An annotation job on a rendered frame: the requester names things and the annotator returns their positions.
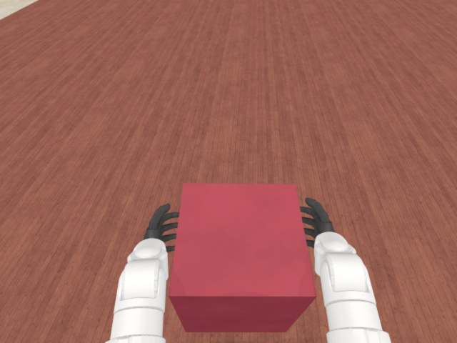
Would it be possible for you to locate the left robot hand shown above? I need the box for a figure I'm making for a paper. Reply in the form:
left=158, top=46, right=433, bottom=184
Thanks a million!
left=143, top=204, right=179, bottom=253

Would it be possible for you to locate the left robot forearm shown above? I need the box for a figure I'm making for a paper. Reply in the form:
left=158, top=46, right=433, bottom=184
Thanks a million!
left=105, top=238, right=169, bottom=343

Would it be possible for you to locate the right robot hand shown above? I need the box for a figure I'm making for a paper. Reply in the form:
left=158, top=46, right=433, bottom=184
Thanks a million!
left=300, top=198, right=335, bottom=248

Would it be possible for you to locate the carton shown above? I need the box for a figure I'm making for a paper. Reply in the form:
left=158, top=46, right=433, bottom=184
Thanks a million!
left=169, top=183, right=317, bottom=332

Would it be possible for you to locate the right robot forearm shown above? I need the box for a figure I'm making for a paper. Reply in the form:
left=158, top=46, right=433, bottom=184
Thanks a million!
left=314, top=232, right=391, bottom=343

